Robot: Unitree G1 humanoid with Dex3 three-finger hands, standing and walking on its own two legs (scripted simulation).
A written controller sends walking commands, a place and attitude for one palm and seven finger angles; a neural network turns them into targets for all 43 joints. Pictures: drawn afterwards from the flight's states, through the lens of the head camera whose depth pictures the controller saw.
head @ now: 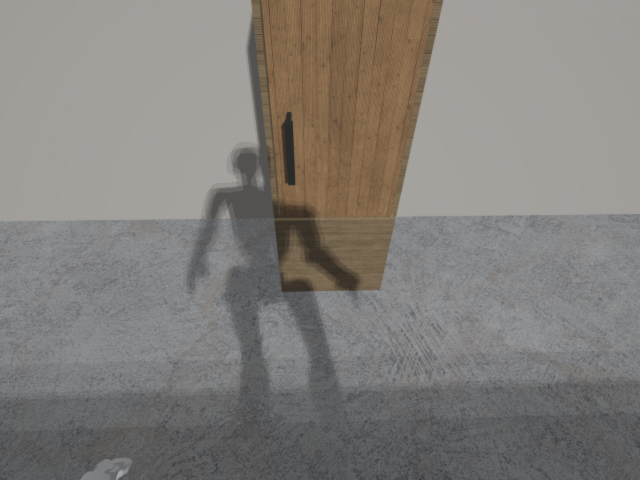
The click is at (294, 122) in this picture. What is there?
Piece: cupboard door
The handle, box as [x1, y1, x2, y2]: [284, 112, 294, 184]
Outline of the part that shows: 287,112 287,119 285,120 284,124 288,184 294,184 292,120 290,119 290,112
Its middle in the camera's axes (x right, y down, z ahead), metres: -0.08 -0.22 +0.96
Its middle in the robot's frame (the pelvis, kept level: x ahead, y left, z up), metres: +0.86 +0.12 -0.08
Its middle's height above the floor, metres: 0.69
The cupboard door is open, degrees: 0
